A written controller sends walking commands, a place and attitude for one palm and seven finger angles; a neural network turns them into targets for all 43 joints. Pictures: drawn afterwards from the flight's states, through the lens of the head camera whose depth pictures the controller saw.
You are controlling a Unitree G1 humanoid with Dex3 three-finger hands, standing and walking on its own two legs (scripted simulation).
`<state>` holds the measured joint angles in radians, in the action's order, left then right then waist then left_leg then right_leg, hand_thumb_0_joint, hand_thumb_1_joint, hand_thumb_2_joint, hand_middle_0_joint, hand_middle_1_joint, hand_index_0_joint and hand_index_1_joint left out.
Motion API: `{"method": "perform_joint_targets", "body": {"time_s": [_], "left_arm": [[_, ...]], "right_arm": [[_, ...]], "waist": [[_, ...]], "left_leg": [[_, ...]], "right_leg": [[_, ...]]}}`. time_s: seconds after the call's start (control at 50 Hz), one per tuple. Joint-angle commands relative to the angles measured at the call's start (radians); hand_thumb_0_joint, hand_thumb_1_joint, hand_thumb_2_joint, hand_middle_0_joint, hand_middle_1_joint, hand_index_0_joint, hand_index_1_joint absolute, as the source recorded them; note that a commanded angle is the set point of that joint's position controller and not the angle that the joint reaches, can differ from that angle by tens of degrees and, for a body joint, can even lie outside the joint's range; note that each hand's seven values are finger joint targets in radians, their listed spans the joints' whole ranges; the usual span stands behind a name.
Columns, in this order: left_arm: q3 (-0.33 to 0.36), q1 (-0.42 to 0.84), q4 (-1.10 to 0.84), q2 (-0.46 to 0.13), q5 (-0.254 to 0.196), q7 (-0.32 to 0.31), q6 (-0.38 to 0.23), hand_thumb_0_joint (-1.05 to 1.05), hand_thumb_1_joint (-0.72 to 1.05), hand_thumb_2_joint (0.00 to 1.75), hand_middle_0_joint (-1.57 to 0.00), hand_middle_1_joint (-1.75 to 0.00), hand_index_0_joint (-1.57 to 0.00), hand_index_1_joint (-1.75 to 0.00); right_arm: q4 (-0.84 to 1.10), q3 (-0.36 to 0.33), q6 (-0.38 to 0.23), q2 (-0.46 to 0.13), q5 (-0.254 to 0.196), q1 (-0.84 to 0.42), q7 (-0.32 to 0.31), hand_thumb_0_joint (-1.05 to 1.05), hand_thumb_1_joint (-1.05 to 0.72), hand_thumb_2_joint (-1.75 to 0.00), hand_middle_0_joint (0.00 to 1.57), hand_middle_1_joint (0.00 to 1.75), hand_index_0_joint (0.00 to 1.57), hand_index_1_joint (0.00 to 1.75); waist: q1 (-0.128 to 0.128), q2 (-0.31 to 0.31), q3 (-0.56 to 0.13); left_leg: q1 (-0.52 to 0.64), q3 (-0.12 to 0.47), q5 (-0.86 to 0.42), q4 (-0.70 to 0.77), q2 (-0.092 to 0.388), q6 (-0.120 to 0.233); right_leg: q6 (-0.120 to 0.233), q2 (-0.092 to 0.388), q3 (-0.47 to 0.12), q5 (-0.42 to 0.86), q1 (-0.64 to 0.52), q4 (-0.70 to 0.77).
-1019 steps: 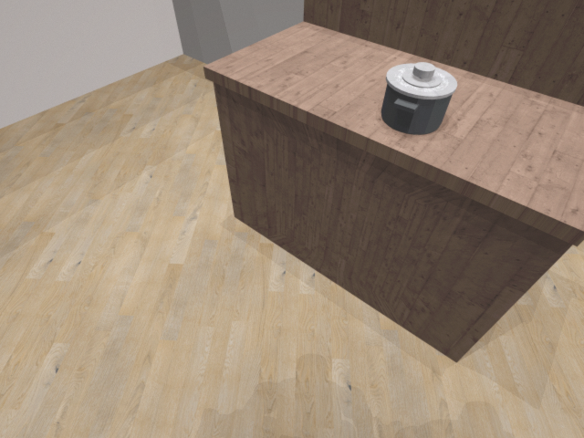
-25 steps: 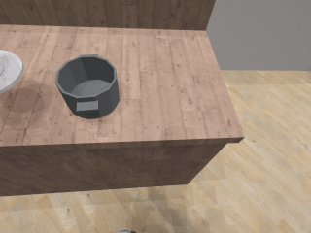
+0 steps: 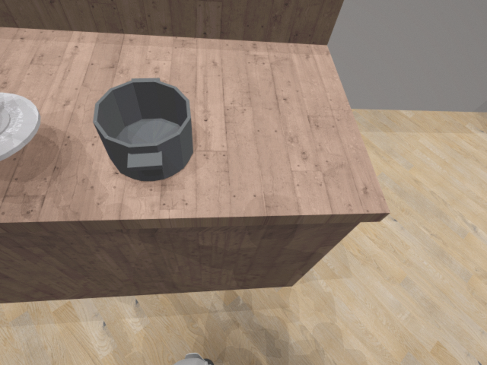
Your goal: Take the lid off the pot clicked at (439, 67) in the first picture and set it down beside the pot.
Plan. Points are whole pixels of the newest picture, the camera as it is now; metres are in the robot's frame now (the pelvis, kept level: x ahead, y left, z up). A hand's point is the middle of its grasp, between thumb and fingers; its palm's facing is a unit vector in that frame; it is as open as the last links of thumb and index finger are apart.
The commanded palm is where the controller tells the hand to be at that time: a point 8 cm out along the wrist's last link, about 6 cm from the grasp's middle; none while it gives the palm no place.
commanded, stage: lower the lid onto the table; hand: left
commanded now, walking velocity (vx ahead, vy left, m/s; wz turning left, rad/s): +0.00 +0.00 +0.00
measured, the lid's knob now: out of the picture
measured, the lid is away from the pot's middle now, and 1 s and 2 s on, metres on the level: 0.24 0.23 0.25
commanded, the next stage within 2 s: open the fingers wide in 1.18 s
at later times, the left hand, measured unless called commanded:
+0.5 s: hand out of the picture +0.45 +0.38 +0.11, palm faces -0.48 -0.15 -0.87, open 7.8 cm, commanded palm +0.52 +0.37 +0.17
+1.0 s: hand out of the picture +0.45 +0.37 +0.07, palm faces -0.51 -0.13 -0.85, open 7.8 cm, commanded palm +0.54 +0.37 +0.14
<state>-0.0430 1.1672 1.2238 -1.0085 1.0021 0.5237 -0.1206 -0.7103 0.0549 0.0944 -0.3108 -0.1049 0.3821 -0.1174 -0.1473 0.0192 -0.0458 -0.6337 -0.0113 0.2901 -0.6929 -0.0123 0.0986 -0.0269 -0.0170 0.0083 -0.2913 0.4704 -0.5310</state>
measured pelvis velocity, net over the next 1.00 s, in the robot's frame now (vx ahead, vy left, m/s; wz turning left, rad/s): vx -0.01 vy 0.03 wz -0.02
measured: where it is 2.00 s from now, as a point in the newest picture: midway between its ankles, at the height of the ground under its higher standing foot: outside the picture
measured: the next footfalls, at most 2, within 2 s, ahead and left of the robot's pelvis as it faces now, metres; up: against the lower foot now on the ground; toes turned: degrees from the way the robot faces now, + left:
none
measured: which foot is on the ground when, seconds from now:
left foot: down 0.00-1.00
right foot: down 0.00-1.00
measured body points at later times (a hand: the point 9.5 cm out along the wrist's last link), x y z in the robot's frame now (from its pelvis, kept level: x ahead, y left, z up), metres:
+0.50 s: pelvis -0.01 +0.02 -0.01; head +0.08 +0.06 +0.43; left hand +0.47 +0.38 +0.16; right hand -0.02 -0.27 -0.10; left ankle +0.02 +0.05 -0.72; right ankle -0.03 -0.17 -0.72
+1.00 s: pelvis -0.01 +0.03 -0.01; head +0.08 +0.07 +0.42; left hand +0.47 +0.38 +0.12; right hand -0.03 -0.26 -0.10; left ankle +0.02 +0.05 -0.72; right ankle -0.03 -0.17 -0.72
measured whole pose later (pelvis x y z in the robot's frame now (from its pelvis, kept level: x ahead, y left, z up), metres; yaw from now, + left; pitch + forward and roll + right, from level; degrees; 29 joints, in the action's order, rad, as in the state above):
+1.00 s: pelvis -0.01 +0.03 -0.01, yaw -1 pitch +16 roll -6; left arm -0.06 1.10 1.24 -0.93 1.03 0.44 -0.18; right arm -0.71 0.05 0.07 -0.31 -0.09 0.40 -0.14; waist -0.16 0.03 -0.09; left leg -0.76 -0.03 0.31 -0.78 -0.02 0.13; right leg 0.01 -0.02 -0.02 -0.32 0.60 -0.63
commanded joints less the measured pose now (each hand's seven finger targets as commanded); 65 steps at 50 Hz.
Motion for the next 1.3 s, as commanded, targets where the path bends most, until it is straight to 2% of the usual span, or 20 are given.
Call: {"method": "perform_joint_targets", "body": {"time_s": [0.0, 0.04, 0.14, 0.22, 0.28, 0.4, 0.44, 0.48, 0.7, 0.74, 0.82, 0.88, 0.92, 0.98, 1.1, 1.16, 1.22, 1.24, 1.26, 1.28], "left_arm": [[0.047, 0.493, -0.251, -0.281, -0.03, -0.053, -0.011, 0.0, 0.71, 0.91, -0.77, -1.07, -0.77, -1.05], [0.032, 0.525, -0.278, -0.256, -0.024, -0.058, -0.011, 0.0, 0.71, 0.91, -0.77, -1.07, -0.77, -1.05], [0.074, 0.49, -0.247, -0.286, -0.025, -0.066, -0.024, 0.0, 0.71, 0.91, -0.77, -1.07, -0.77, -1.05], [0.065, 0.49, -0.241, -0.28, -0.01, -0.079, -0.034, 0.0, 0.71, 0.91, -0.77, -1.07, -0.77, -1.05], [0.1, 0.488, -0.236, -0.328, 0.001, -0.086, -0.037, 0.0, 0.71, 0.91, -0.77, -1.07, -0.77, -1.05], [0.049, 0.491, -0.25, -0.236, -0.003, -0.089, -0.046, 0.0, 0.71, 0.91, -0.77, -1.07, -0.77, -1.05], [0.067, 0.508, -0.258, -0.254, 0.004, -0.095, -0.044, 0.0, 0.71, 0.91, -0.77, -1.07, -0.77, -1.05], [0.058, 0.469, -0.202, -0.229, -0.001, -0.096, -0.041, 0.0, 0.71, 0.91, -0.77, -1.07, -0.77, -1.05], [0.047, 0.472, -0.251, -0.212, -0.01, -0.114, -0.067, 0.0, 0.71, 0.91, -0.77, -1.07, -0.77, -1.05], [0.056, 0.464, -0.222, -0.225, -0.002, -0.121, -0.059, 0.0, 0.71, 0.91, -0.77, -1.07, -0.77, -1.05], [0.065, 0.461, -0.216, -0.245, 0.007, -0.136, -0.059, 0.0, 0.71, 0.91, -0.77, -1.07, -0.77, -1.05], [0.043, 0.456, -0.189, -0.225, 0.004, -0.136, -0.049, 0.0, 0.71, 0.91, -0.77, -1.07, -0.77, -1.05], [0.056, 0.482, -0.245, -0.234, 0.006, -0.138, -0.057, 0.0, 0.71, 0.91, -0.77, -1.07, -0.77, -1.05], [0.069, 0.441, -0.193, -0.245, 0.005, -0.14, -0.054, 0.0, 0.71, 0.91, -0.77, -1.07, -0.77, -1.05], [0.06, 0.457, -0.237, -0.226, 0.001, -0.146, -0.066, 0.0, 0.71, 0.91, -0.77, -1.07, -0.77, -1.05], [0.054, 0.432, -0.176, -0.23, 0.006, -0.145, -0.057, 0.0, 0.71, 0.91, -0.77, -1.07, -0.77, -1.05], [0.066, 0.475, -0.235, -0.244, 0.018, -0.151, -0.064, 0.0, 0.71, 0.91, -0.77, -1.07, -0.77, -1.05], [0.056, 0.43, -0.169, -0.222, 0.019, -0.15, -0.061, 0.0, 0.71, 0.91, -0.77, -1.07, -0.77, -1.05], [0.194, 0.135, -0.191, -0.253, 0.018, -0.158, -0.053, 0.0, 0.71, 0.91, -0.77, -1.07, -0.77, -1.05], [0.265, 0.155, -0.344, -0.326, 0.034, -0.177, -0.092, 0.0, 0.7, 0.89, -0.76, -1.07, -0.76, -1.05]], "right_arm": [[0.044, -0.066, -0.017, -0.209, -0.004, 0.117, -0.019, 0.0, -0.9, -0.9, 0.2, 0.3, 0.2, 0.3], [0.033, -0.074, -0.013, -0.212, 0.002, 0.125, -0.017, 0.0, -0.9, -0.9, 0.2, 0.3, 0.2, 0.3], [0.032, -0.074, -0.02, -0.212, 0.006, 0.128, -0.022, 0.0, -0.9, -0.9, 0.2, 0.3, 0.2, 0.3], [0.037, -0.073, -0.02, -0.213, 0.008, 0.133, -0.02, 0.0, -0.9, -0.9, 0.2, 0.3, 0.2, 0.3], [0.048, -0.073, -0.019, -0.213, 0.009, 0.135, -0.019, 0.0, -0.9, -0.9, 0.2, 0.3, 0.2, 0.3], [0.049, -0.08, -0.019, -0.212, 0.011, 0.136, -0.017, 0.0, -0.9, -0.9, 0.2, 0.3, 0.2, 0.3], [0.043, -0.086, -0.016, -0.213, 0.019, 0.15, -0.016, 0.0, -0.9, -0.9, 0.2, 0.3, 0.2, 0.3], [0.046, -0.086, -0.018, -0.211, 0.016, 0.152, -0.016, 0.0, -0.9, -0.9, 0.2, 0.3, 0.2, 0.3], [0.038, -0.08, -0.031, -0.216, 0.014, 0.147, -0.028, 0.0, -0.9, -0.9, 0.2, 0.3, 0.2, 0.3], [0.037, -0.082, -0.028, -0.221, 0.014, 0.153, -0.028, 0.0, -0.9, -0.9, 0.2, 0.3, 0.2, 0.3], [0.041, -0.078, -0.033, -0.218, 0.015, 0.158, -0.033, 0.0, -0.9, -0.9, 0.2, 0.3, 0.2, 0.3], [0.044, -0.076, -0.033, -0.221, 0.007, 0.152, -0.033, 0.0, -0.9, -0.9, 0.2, 0.3, 0.2, 0.3], [0.036, -0.079, -0.034, -0.22, 0.015, 0.154, -0.037, 0.0, -0.9, -0.9, 0.2, 0.3, 0.2, 0.3], [0.043, -0.077, -0.034, -0.218, 0.009, 0.156, -0.04, 0.0, -0.9, -0.9, 0.2, 0.3, 0.2, 0.3], [0.038, -0.072, -0.03, -0.213, 0.012, 0.154, -0.044, 0.0, -0.9, -0.9, 0.2, 0.3, 0.2, 0.3], [0.041, -0.071, -0.02, -0.218, 0.006, 0.154, -0.041, 0.0, -0.9, -0.9, 0.2, 0.3, 0.2, 0.3], [0.033, -0.077, -0.015, -0.214, 0.014, 0.164, -0.043, 0.0, -0.9, -0.9, 0.2, 0.3, 0.2, 0.3], [0.041, -0.07, -0.015, -0.208, 0.008, 0.159, -0.042, 0.0, -0.9, -0.9, 0.2, 0.3, 0.2, 0.3], [0.108, -0.092, -0.003, -0.18, 0.021, 0.148, -0.008, 0.0, -0.9, -0.9, 0.2, 0.3, 0.2, 0.3], [0.108, -0.101, 0.022, -0.197, 0.04, 0.134, -0.004, 0.0, -0.9, -0.9, 0.2, 0.3, 0.2, 0.3]], "waist": [[0.001, 0.244, -0.424], [-0.004, 0.291, -0.426], [-0.001, 0.215, -0.441], [0.004, 0.267, -0.435], [0.009, 0.224, -0.455], [0.008, 0.276, -0.451], [0.004, 0.282, -0.479], [-0.002, 0.225, -0.445], [0.006, 0.292, -0.442], [-0.003, 0.236, -0.435], [-0.003, 0.257, -0.455], [-0.01, 0.24, -0.421], [-0.004, 0.301, -0.464], [-0.016, 0.218, -0.457], [-0.008, 0.278, -0.492], [-0.021, 0.229, -0.455], [-0.015, 0.334, -0.511], [-0.021, 0.283, -0.485], [0.077, 0.242, -0.518], [0.064, 0.237, -0.55]], "left_leg": [[0.567, 0.089, -0.414, 0.059, 0.038, -0.031], [0.615, 0.111, -0.405, 0.059, 0.046, -0.04], [0.589, 0.11, -0.397, 0.048, 0.043, -0.037], [0.598, 0.123, -0.43, 0.046, 0.043, -0.056], [0.565, 0.119, -0.393, 0.041, 0.038, -0.049], [0.631, 0.158, -0.449, 0.046, 0.06, -0.08], [0.648, 0.167, -0.452, 0.035, 0.058, -0.082], [0.605, 0.162, -0.379, 0.039, 0.051, -0.07], [0.614, 0.188, -0.353, 0.047, 0.068, -0.095], [0.577, 0.192, -0.265, 0.048, 0.063, -0.087], [0.575, 0.184, -0.305, 0.032, 0.061, -0.088], [0.527, 0.182, -0.198, 0.041, 0.057, -0.076], [0.588, 0.196, -0.3, 0.027, 0.07, -0.096], [0.54, 0.185, -0.254, 0.013, 0.062, -0.077], [0.579, 0.195, -0.38, -0.012, 0.072, -0.097], [0.51, 0.181, -0.27, -0.016, 0.064, -0.081], [0.594, 0.202, -0.405, -0.038, 0.08, -0.109], [0.559, 0.197, -0.379, -0.047, 0.072, -0.1], [0.56, 0.195, -0.49, -0.048, 0.044, -0.116], [0.569, 0.188, -0.562, -0.057, 0.056, -0.123]], "right_leg": [[0.056, -0.069, 0.072, 0.158, 0.148, 0.037], [0.055, -0.073, 0.071, 0.119, 0.202, 0.04], [0.05, -0.071, 0.063, 0.135, 0.185, 0.034], [0.058, -0.074, 0.065, 0.123, 0.215, 0.018], [0.056, -0.073, 0.06, 0.131, 0.185, 0.016], [0.061, -0.074, 0.067, 0.096, 0.279, 0.002], [0.058, -0.076, 0.06, 0.086, 0.29, 0.003], [0.056, -0.076, 0.057, 0.077, 0.288, 0.007], [0.063, -0.074, 0.051, 0.046, 0.343, -0.021], [0.059, -0.073, 0.046, 0.028, 0.341, -0.022], [0.06, -0.077, 0.045, 0.043, 0.338, -0.036], [0.061, -0.073, 0.041, 0.021, 0.348, -0.039], [0.062, -0.076, 0.044, 0.031, 0.373, -0.052], [0.054, -0.075, 0.04, 0.04, 0.355, -0.051], [0.057, -0.081, 0.05, 0.051, 0.402, -0.081], [0.054, -0.08, 0.042, 0.034, 0.402, -0.081], [0.055, -0.083, 0.045, 0.041, 0.451, -0.1], [0.054, -0.084, 0.048, 0.043, 0.449, -0.1], [0.07, -0.084, 0.066, 0.061, 0.358, -0.115], [0.07, -0.089, 0.062, 0.082, 0.363, -0.116]]}}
